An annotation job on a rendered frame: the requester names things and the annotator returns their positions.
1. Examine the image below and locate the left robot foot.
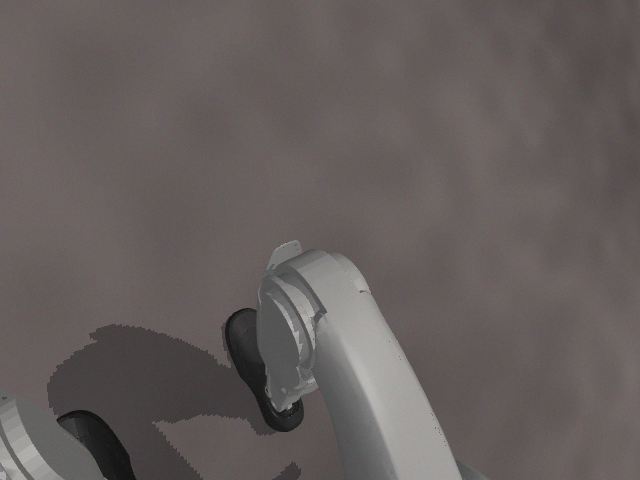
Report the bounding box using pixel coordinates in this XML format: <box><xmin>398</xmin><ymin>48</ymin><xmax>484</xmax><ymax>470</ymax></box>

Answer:
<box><xmin>56</xmin><ymin>410</ymin><xmax>136</xmax><ymax>480</ymax></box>

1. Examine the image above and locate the right robot hand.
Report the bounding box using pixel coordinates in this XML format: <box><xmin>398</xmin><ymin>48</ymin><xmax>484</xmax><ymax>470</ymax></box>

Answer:
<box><xmin>455</xmin><ymin>461</ymin><xmax>490</xmax><ymax>480</ymax></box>

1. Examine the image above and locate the right robot foot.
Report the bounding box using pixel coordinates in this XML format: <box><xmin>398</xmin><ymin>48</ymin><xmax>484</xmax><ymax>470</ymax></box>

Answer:
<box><xmin>225</xmin><ymin>308</ymin><xmax>304</xmax><ymax>432</ymax></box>

